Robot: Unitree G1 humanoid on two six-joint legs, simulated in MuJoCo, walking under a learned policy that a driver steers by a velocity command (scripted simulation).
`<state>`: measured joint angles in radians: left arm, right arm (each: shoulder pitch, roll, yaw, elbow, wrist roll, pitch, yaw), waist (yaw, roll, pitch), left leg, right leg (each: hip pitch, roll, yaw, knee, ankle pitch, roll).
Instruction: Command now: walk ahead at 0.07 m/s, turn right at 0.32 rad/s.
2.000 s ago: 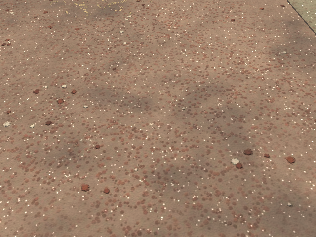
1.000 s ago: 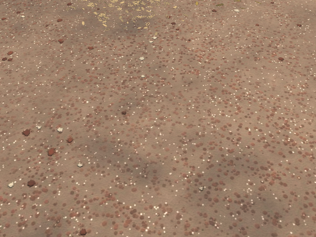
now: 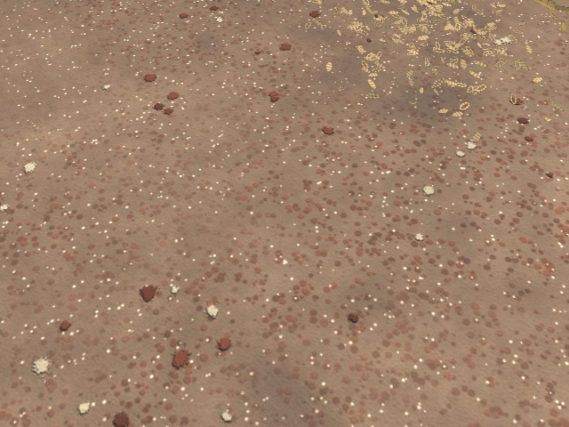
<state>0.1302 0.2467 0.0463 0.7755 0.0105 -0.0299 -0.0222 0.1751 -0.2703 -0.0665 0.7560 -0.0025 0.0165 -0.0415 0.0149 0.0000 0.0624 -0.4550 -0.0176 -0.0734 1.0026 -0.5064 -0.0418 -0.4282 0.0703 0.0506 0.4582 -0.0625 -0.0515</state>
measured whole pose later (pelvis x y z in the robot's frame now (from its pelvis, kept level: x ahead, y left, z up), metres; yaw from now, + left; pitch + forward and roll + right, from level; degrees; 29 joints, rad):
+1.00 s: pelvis +0.03 +0.00 +0.01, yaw -30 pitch +1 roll +0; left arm 0.14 0.27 0.04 0.64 0.01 0.03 0.01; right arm 0.18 -0.28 -0.07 0.72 0.00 0.01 -0.02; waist 0.00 0.01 0.02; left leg -0.36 0.03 -0.03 0.66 -0.32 -0.06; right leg -0.29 0.07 0.07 0.52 -0.25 -0.05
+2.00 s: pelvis +0.35 -0.11 +0.01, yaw -31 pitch +1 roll +1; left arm 0.27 0.31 0.05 0.76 -0.02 -0.07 0.01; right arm 0.26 -0.27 -0.05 0.75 -0.01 -0.09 0.04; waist -0.01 -0.04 0.04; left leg -0.27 -0.07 0.06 0.40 -0.15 0.08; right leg -0.52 -0.09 0.04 1.15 -0.29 -0.02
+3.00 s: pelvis +0.84 -0.39 +0.00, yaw -30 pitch +2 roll -1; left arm 0.32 0.30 0.05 0.85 -0.02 -0.07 0.00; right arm 0.16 -0.28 -0.04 0.75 0.00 -0.08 0.03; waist 0.02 -0.02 0.03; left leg -0.39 -0.01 0.04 0.52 -0.16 0.06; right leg -0.35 -0.02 0.03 1.12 -0.42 -0.03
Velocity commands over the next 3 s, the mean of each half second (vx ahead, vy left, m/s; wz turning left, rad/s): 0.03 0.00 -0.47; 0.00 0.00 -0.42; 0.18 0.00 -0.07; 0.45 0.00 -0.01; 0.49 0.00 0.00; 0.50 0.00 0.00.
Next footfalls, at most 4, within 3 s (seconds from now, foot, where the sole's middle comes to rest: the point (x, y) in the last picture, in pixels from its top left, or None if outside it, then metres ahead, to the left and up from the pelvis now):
0.18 left None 0.11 0.14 -0.77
0.62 right None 0.03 -0.11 -0.77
1.02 left None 0.14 0.10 -0.77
1.82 left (340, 414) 0.46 -0.08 -0.77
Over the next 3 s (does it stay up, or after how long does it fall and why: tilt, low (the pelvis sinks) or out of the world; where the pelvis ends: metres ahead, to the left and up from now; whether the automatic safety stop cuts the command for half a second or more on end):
stays up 0.84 -0.39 0.00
